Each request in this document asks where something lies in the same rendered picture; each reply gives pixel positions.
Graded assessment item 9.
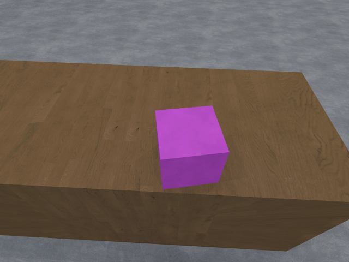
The pedestal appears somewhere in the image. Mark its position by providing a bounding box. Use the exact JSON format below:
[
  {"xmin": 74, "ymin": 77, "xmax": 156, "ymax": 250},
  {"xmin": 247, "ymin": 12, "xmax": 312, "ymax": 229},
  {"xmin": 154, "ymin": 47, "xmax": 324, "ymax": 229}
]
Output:
[{"xmin": 0, "ymin": 60, "xmax": 349, "ymax": 252}]

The carton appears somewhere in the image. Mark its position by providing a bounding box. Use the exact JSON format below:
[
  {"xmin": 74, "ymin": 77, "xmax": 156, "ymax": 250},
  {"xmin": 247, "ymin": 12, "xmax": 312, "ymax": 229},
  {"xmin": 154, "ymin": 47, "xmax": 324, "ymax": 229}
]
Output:
[{"xmin": 155, "ymin": 106, "xmax": 229, "ymax": 189}]

